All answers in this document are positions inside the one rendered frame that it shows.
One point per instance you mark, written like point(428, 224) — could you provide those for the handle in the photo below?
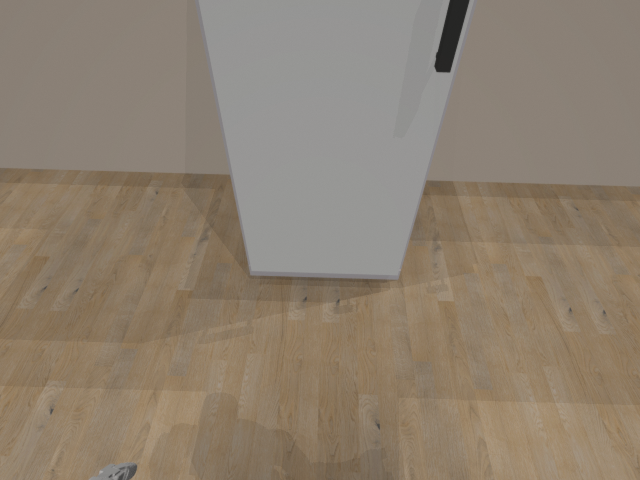
point(450, 36)

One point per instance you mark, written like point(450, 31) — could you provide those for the fridge door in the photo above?
point(330, 110)

